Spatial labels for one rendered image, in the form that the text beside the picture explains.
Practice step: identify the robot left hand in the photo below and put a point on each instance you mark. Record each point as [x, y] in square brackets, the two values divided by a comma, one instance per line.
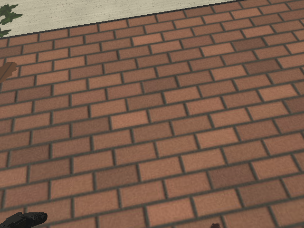
[27, 220]

